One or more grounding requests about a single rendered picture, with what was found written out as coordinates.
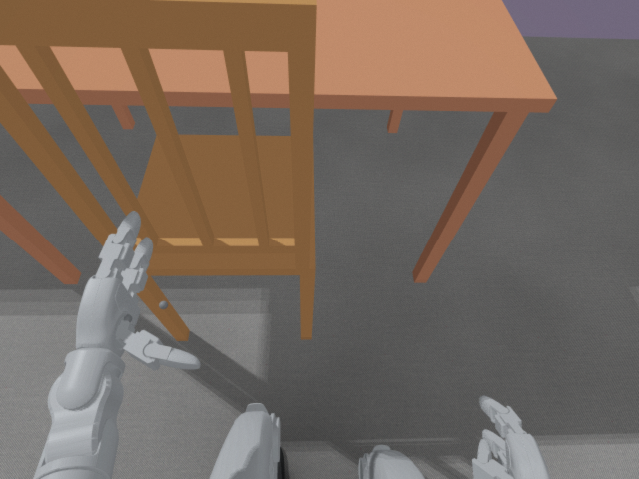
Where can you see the left robot forearm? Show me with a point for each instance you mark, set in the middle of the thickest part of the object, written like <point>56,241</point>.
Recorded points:
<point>84,402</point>

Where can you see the table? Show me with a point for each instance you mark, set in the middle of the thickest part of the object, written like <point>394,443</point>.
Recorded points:
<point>428,55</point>

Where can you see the left robot hand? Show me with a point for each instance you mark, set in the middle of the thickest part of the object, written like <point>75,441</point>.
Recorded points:
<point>111,294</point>

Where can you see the chair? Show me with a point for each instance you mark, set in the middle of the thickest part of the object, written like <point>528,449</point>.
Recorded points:
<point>211,204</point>

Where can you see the robot thigh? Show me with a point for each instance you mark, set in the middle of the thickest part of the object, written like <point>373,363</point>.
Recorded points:
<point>387,464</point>
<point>252,444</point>

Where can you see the robot right thigh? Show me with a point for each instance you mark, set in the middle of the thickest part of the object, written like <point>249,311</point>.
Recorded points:
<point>387,464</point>

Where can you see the robot left thigh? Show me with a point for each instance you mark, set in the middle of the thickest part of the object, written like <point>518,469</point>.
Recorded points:
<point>252,444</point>

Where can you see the right robot hand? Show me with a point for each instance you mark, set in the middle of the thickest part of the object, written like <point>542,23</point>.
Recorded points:
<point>519,456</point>

